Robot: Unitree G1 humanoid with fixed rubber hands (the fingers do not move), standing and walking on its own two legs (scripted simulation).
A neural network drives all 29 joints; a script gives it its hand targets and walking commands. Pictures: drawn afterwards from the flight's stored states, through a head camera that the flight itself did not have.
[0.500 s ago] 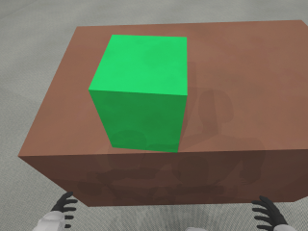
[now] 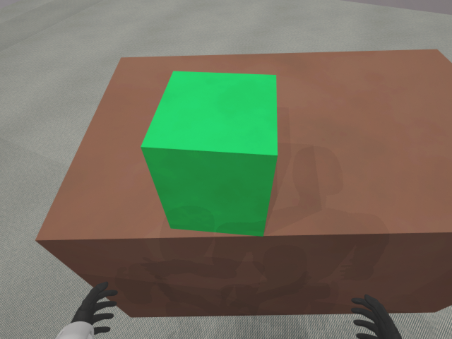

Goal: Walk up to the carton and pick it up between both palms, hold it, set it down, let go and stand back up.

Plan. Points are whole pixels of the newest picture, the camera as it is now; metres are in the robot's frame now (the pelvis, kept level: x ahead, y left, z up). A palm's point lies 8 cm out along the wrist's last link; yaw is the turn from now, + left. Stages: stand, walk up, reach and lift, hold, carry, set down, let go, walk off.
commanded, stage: reach and lift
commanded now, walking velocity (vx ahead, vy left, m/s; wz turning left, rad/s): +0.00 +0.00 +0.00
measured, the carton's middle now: (219, 156) +0.45 +0.04 +0.06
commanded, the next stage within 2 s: none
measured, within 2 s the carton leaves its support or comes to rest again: neither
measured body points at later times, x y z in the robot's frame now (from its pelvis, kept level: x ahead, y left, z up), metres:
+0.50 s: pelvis +0.02 +0.02 +0.01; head +0.02 +0.02 +0.46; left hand +0.19 +0.27 -0.03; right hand +0.19 -0.20 -0.03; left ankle -0.01 +0.12 -0.74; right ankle +0.04 -0.11 -0.74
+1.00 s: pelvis +0.03 +0.02 +0.01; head +0.02 +0.03 +0.46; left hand +0.21 +0.26 +0.02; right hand +0.22 -0.17 +0.03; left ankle -0.01 +0.12 -0.74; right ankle +0.04 -0.11 -0.74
